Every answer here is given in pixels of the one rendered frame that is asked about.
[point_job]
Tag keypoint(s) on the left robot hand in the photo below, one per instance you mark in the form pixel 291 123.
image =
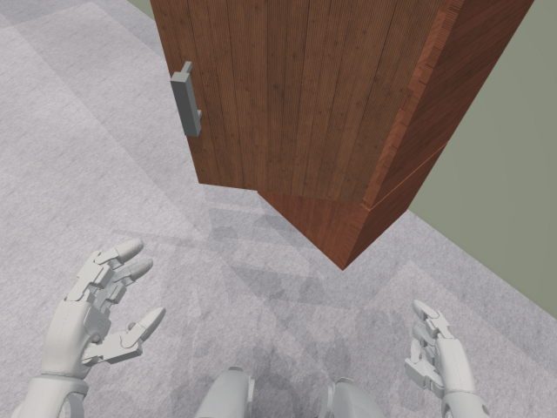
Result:
pixel 80 315

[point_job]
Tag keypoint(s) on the right robot hand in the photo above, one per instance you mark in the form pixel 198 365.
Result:
pixel 446 356

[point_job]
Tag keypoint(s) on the robot left thigh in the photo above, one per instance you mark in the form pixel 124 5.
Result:
pixel 230 396

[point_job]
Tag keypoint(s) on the right robot forearm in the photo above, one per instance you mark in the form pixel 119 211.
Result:
pixel 463 405

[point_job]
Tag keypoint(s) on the left robot forearm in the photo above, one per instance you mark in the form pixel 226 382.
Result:
pixel 53 396

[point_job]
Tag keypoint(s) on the cupboard door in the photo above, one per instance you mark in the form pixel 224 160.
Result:
pixel 298 97

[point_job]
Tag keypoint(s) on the robot right thigh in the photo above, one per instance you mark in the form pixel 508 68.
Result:
pixel 345 400

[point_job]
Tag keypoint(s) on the robot thigh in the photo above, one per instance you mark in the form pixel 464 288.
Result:
pixel 345 400
pixel 230 396

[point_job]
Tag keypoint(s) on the handle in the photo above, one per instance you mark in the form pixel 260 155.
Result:
pixel 185 100

